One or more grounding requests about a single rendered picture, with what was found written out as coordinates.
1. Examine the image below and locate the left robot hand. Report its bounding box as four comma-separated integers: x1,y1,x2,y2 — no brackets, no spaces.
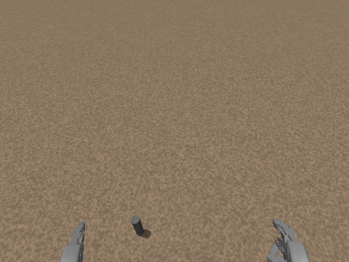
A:
59,222,85,262

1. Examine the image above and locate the can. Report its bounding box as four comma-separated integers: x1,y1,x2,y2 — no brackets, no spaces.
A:
131,215,144,236

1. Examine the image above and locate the right robot hand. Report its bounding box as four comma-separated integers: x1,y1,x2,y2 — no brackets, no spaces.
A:
267,218,310,262

